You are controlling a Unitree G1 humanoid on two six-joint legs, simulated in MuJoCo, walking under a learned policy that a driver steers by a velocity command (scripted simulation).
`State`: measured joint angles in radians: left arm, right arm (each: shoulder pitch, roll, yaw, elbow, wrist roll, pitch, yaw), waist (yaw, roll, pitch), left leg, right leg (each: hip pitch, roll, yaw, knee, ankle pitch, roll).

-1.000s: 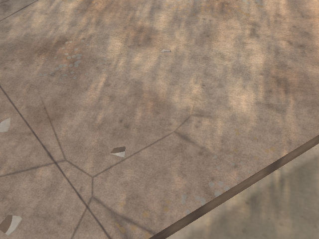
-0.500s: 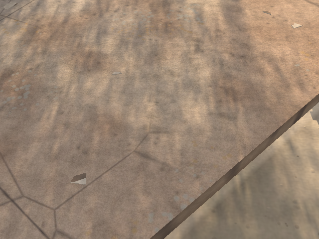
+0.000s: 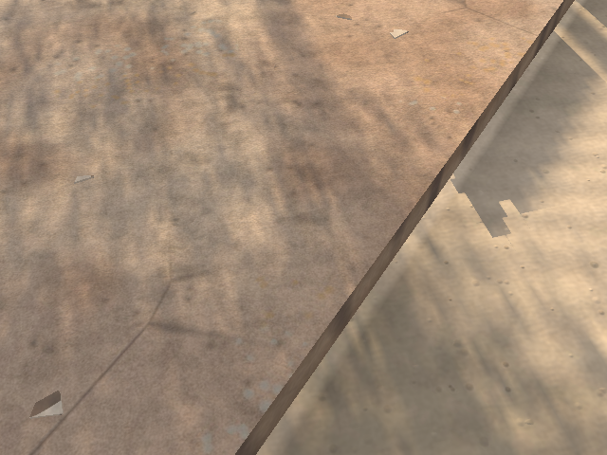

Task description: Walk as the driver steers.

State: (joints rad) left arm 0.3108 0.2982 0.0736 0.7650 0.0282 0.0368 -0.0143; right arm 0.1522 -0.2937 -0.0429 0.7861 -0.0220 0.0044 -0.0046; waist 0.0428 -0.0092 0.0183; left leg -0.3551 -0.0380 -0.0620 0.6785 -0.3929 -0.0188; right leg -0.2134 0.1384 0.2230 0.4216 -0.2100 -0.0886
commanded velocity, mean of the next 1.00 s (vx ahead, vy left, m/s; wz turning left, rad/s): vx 0.45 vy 0.00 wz -0.15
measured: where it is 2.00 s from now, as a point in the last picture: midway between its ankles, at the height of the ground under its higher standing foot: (382, 268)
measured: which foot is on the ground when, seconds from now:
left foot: up 0.00-0.04, down 0.06-0.50, up 0.52-1.00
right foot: down 0.00-0.06, up 0.08-0.48, down 0.50-1.00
